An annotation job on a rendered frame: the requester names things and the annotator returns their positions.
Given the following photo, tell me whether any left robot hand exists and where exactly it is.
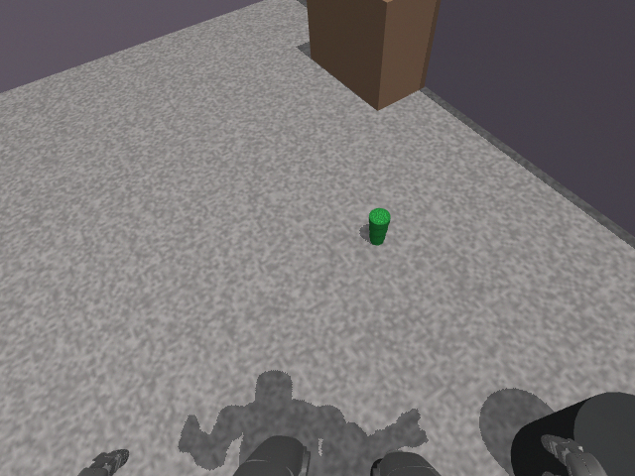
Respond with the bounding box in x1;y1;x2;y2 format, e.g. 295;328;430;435
77;449;129;476

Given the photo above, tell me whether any right robot hand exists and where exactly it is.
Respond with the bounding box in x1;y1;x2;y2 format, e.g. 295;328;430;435
541;434;607;476

